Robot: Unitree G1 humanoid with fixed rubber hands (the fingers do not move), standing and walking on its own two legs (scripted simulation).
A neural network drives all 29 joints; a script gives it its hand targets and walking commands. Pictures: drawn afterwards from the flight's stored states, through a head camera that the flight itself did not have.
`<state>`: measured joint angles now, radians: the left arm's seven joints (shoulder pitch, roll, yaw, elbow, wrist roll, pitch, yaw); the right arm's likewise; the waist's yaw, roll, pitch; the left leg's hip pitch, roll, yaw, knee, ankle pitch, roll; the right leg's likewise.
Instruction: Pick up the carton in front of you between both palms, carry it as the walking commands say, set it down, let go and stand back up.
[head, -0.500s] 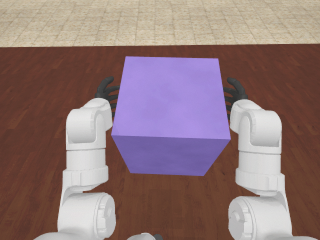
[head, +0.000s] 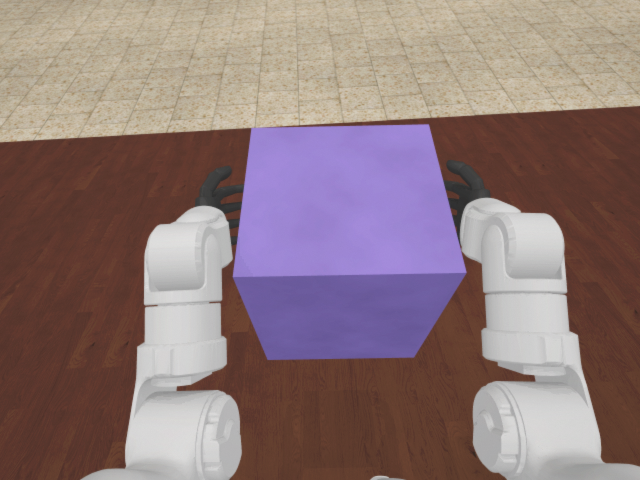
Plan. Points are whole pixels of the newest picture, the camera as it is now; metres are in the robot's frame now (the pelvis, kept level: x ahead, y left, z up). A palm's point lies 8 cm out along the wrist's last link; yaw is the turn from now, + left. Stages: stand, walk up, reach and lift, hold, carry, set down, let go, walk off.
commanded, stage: carry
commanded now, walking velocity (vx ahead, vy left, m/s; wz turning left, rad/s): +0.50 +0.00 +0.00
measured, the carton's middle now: (340, 253) +0.38 -0.01 +0.07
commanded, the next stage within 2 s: none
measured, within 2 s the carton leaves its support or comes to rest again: neither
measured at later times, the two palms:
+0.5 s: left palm (226, 110) +0.68 +0.16 +0.10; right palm (399, 104) +0.67 -0.13 +0.10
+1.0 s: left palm (265, 49) +0.98 +0.12 +0.06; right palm (396, 47) +0.97 -0.18 +0.06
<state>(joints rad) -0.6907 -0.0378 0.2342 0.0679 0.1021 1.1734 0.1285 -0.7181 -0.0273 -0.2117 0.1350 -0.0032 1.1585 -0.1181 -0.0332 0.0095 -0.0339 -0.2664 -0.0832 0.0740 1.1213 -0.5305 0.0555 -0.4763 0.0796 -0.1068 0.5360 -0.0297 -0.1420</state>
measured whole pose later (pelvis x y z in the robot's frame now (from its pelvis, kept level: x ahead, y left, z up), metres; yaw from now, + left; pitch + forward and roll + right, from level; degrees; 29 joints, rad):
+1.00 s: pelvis +0.61 -0.01 -0.09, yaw +0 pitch +4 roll +1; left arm -0.67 -0.03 0.23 0.08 0.09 1.18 0.13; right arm -0.69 -0.03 -0.19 0.15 0.00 1.16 -0.13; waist -0.05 0.00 -0.08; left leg -0.21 -0.08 0.09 0.97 -0.50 0.07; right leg -0.47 0.05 -0.10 0.49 0.05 -0.14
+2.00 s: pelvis +1.19 +0.00 -0.15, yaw +0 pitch +5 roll +1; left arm -0.63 -0.02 0.23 0.04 0.07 1.19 0.13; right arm -0.66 0.00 -0.18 0.12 -0.02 1.15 -0.14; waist -0.08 -0.01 -0.07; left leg -0.14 -0.10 0.07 0.67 -0.44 0.10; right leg -0.54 0.03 -0.09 0.46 0.15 -0.08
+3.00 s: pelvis +1.76 +0.01 -0.22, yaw -2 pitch +6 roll -1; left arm -0.61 -0.02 0.21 0.04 0.06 1.17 0.14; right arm -0.63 0.02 -0.19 0.10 -0.02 1.14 -0.15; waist -0.07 0.00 -0.02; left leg -0.21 -0.08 0.07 0.54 -0.29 0.12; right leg -0.69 -0.02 -0.03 0.73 -0.02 -0.04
